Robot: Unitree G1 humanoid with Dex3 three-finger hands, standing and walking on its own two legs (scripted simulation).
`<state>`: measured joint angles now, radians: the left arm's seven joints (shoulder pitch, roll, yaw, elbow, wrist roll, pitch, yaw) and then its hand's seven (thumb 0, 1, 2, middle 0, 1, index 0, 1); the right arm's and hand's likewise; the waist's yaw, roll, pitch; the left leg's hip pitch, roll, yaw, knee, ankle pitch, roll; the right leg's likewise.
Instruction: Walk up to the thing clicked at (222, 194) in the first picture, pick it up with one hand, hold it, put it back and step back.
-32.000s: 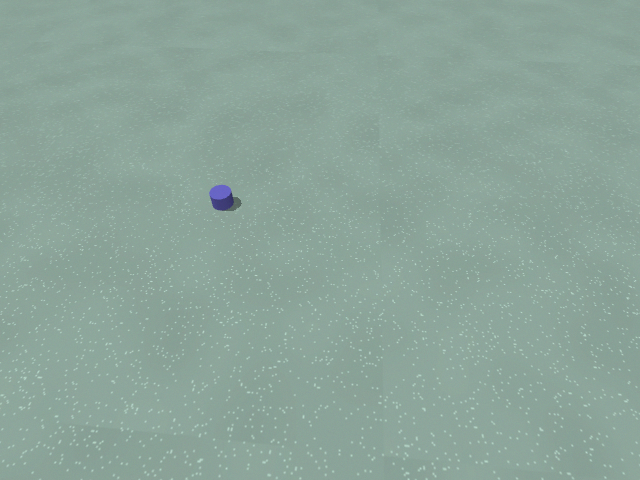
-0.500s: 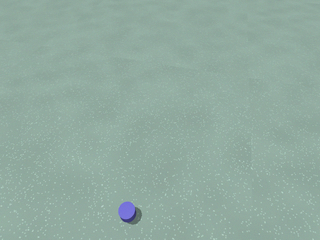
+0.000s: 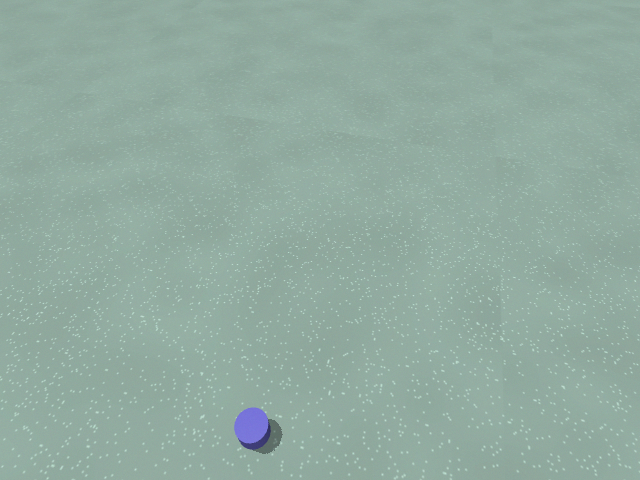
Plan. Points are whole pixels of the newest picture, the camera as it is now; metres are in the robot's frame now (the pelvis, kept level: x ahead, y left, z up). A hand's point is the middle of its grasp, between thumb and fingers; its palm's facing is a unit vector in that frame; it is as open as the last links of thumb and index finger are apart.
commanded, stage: stand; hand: left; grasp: from above
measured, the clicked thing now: (252, 428) +0.39 +0.21 -0.75
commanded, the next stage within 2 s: step back in 0.60 s
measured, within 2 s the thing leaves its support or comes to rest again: neither
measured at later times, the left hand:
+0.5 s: hand out of the picture +0.07 +0.25 -0.16, palm faces +0.00 -0.94 -0.33, open 7.4 cm
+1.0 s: hand out of the picture +0.09 +0.29 -0.19, palm faces -0.04 -0.92 -0.40, open 7.4 cm
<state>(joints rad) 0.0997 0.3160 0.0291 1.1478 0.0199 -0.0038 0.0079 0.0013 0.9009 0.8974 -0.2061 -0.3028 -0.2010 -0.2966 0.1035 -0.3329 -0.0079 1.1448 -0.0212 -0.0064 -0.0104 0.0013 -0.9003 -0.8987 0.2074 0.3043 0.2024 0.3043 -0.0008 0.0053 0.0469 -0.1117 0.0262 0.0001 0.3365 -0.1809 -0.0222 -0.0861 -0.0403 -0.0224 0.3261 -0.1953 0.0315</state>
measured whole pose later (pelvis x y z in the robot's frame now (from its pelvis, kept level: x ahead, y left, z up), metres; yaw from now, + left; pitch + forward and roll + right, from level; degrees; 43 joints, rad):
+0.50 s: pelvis +0.00 +0.00 +0.00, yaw +0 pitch -2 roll +0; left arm 0.12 0.33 0.02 1.15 0.02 0.00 0.00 0.00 0.90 0.90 -0.21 -0.30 -0.20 -0.30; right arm 0.11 -0.34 -0.01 1.15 -0.02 -0.01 0.00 0.00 -0.90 -0.90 0.21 0.30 0.20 0.30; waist 0.00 0.00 0.05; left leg -0.11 0.03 0.00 0.33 -0.18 -0.02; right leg -0.09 -0.04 -0.02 0.32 -0.20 0.03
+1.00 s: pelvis -0.07 +0.02 -0.04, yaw -1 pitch -2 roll +0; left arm 0.02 0.42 0.07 0.92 0.02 0.07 0.03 0.00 0.90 0.90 -0.21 -0.30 -0.20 -0.30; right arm 0.12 -0.39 -0.07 0.95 -0.02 0.03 0.02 0.00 -0.90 -0.90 0.21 0.30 0.20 0.30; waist -0.03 -0.04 0.18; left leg -0.37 -0.02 -0.02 0.75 -0.35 0.02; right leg -0.46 0.03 0.13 0.95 -0.52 -0.02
